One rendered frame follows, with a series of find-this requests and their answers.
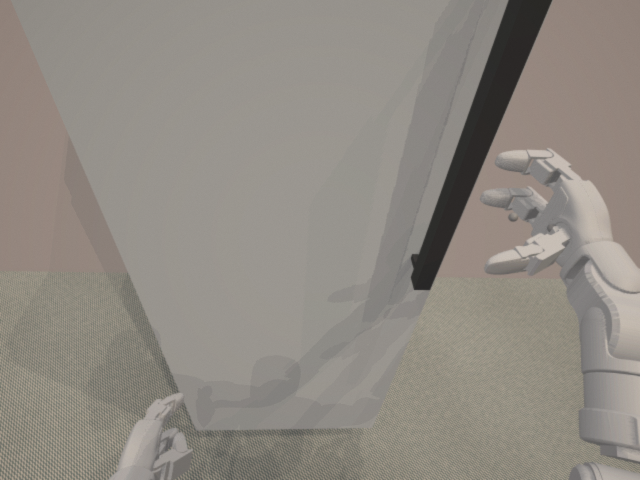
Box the fridge door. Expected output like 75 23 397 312
11 0 553 431

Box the robot right hand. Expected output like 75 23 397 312
480 148 614 276

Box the robot left hand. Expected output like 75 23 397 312
117 393 193 480

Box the right robot forearm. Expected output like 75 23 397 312
560 241 640 464

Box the handle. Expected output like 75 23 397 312
411 0 552 290

